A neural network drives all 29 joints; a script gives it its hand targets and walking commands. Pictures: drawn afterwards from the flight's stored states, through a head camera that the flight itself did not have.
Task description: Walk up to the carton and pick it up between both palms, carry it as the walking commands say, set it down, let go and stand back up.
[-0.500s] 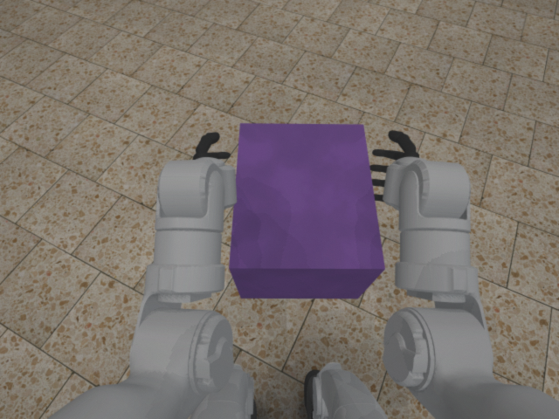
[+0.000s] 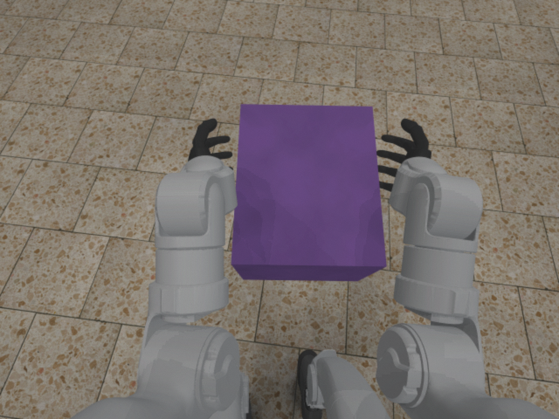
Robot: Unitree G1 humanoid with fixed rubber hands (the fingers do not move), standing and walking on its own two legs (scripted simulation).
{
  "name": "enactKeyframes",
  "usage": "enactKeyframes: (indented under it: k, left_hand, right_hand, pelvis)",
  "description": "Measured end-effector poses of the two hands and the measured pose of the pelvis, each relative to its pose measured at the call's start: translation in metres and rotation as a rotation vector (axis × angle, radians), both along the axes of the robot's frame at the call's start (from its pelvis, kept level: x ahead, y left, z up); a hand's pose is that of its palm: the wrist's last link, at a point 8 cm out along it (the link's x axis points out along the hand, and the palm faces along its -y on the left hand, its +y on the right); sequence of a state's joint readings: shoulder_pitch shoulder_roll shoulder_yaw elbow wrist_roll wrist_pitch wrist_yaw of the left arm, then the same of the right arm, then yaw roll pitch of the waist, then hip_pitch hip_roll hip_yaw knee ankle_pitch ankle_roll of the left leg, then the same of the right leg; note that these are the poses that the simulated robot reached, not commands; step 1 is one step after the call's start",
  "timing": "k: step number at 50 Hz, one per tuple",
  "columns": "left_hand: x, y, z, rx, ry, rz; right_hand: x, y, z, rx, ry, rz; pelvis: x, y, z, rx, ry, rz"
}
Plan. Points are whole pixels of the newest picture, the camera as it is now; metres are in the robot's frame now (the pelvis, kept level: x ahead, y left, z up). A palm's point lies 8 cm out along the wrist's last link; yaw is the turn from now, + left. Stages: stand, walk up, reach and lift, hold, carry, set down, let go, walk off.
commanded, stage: carry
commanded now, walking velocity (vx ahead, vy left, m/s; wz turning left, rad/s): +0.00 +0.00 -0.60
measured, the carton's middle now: (303, 199) +0.41 -0.02 +0.00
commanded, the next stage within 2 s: none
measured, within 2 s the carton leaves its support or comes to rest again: neither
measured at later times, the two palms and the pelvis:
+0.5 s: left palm (299, 268) +0.27 +0.00 +0.11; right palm out of the picture +0.20 -0.25 +0.11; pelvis -0.11 +0.01 +0.00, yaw -17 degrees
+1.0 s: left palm out of the picture +0.10 -0.09 +0.10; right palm out of the picture -0.04 -0.31 +0.10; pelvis -0.25 +0.03 +0.00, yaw -34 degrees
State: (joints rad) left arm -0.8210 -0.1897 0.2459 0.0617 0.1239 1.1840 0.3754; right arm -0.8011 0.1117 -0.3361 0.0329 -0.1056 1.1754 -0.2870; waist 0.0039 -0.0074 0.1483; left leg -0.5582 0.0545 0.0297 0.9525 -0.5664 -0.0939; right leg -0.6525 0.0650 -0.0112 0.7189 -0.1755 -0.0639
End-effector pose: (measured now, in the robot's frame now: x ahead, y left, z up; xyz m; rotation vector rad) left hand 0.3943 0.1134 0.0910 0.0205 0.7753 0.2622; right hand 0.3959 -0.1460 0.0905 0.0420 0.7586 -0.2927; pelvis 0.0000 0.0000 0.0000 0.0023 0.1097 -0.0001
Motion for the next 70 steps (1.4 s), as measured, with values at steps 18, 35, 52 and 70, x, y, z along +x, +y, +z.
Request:
enactKeyframes:
  k: [18,35,52,70]
  left_hand:
    - [-0.072,-0.074,0.039,0.064,-0.039,-0.237]
    - [-0.177,-0.144,0.04,0.068,0.032,-0.498]
    - [-0.302,-0.208,0.012,0.116,0.086,-0.686]
    - [-0.419,-0.244,0.021,0.124,0.056,-0.855]
  right_hand:
    - [-0.131,-0.067,0.025,-0.014,-0.027,-0.179]
    - [-0.289,-0.117,0.046,-0.069,0.064,-0.427]
    - [-0.449,-0.16,0.016,-0.034,0.126,-0.582]
    - [-0.604,-0.167,0.017,0.006,0.089,-0.759]
  pelvis:
    - [-0.071,0.001,-0.005,-0.029,-0.078,-0.251]
    - [-0.167,0.018,0.01,-0.001,-0.097,-0.468]
    - [-0.259,0.037,-0.002,-0.015,-0.079,-0.625]
    - [-0.353,0.062,-0.003,-0.027,-0.061,-0.844]
